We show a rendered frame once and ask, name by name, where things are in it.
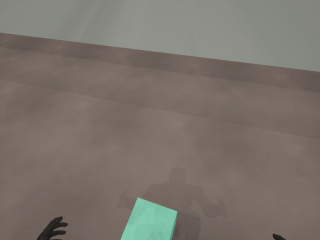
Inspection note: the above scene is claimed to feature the carton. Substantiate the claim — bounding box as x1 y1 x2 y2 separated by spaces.
120 197 177 240

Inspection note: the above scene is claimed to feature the left robot hand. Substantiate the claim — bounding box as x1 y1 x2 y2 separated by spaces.
37 216 68 240

